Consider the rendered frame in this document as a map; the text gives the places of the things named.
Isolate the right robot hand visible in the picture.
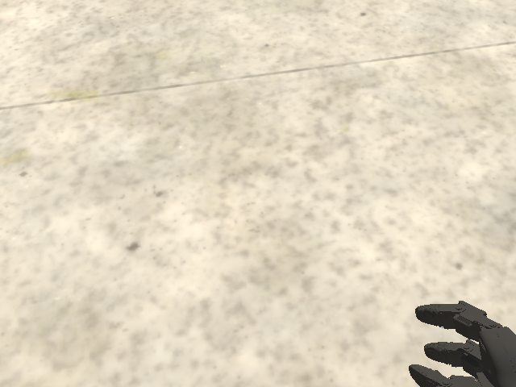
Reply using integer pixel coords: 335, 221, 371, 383
409, 301, 516, 387

